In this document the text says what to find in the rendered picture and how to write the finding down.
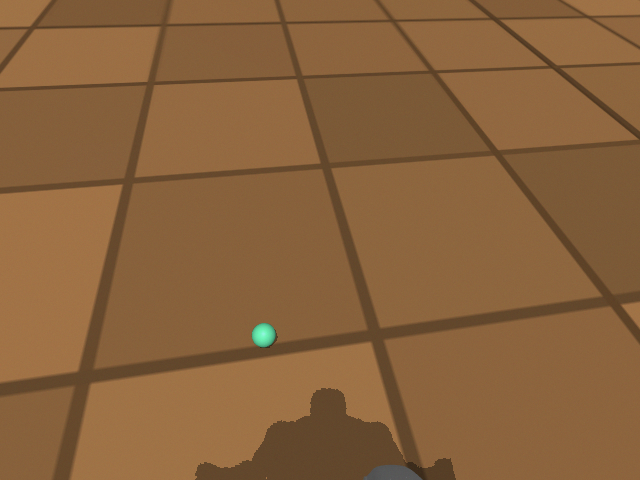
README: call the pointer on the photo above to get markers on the ball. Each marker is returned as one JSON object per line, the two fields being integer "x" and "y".
{"x": 263, "y": 335}

